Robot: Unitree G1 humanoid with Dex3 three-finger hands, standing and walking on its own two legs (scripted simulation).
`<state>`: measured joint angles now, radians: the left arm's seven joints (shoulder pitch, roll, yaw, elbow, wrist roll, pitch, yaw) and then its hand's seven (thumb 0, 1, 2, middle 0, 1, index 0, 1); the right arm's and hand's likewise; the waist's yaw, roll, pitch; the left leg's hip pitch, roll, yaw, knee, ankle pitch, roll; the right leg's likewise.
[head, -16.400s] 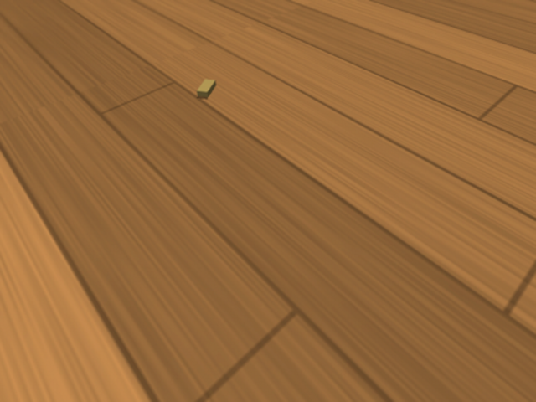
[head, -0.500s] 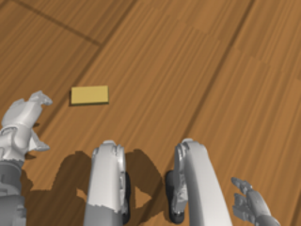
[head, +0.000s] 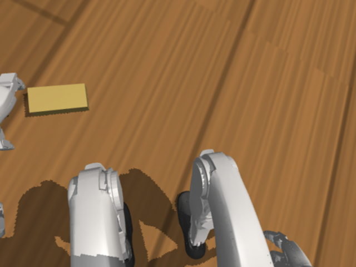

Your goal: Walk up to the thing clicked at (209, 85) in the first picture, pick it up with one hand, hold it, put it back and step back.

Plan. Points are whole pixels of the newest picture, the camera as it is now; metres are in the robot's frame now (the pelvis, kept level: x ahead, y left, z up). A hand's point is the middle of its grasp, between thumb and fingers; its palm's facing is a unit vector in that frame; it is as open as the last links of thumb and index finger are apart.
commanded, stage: rise first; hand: left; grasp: from above
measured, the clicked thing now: (59, 99) +0.54 +0.29 -0.34
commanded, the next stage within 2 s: none
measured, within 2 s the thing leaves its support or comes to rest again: neither
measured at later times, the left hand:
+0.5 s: hand (17, 111) +0.46 +0.34 -0.20, palm faces -0.46 -0.07 -0.88, open 14.1 cm
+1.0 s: hand (23, 108) +0.47 +0.34 -0.22, palm faces -0.45 -0.09 -0.89, open 14.2 cm
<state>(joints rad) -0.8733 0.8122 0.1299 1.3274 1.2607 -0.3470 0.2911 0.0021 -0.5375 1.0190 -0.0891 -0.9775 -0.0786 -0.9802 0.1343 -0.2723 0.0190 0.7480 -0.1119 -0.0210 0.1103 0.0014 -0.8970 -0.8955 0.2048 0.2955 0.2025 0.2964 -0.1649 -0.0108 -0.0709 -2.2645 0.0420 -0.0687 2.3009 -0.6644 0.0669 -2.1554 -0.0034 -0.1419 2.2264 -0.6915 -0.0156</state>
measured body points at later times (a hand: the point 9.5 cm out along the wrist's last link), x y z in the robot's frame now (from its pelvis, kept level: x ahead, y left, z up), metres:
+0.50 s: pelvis +0.01 +0.00 -0.03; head +0.27 +0.08 +0.33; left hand +0.48 +0.35 -0.15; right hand +0.07 -0.28 -0.13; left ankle +0.08 +0.11 -0.33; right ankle +0.10 -0.11 -0.33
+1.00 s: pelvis +0.01 +0.00 -0.04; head +0.27 +0.09 +0.31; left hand +0.49 +0.34 -0.17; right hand +0.07 -0.28 -0.13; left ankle +0.08 +0.11 -0.33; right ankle +0.10 -0.11 -0.33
